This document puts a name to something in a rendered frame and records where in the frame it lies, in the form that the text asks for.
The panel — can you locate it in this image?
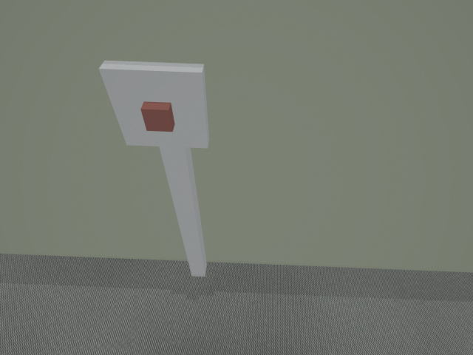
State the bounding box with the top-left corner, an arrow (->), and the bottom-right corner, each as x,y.
99,61 -> 209,277

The button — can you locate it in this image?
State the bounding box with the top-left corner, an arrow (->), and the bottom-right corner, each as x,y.
141,101 -> 174,132

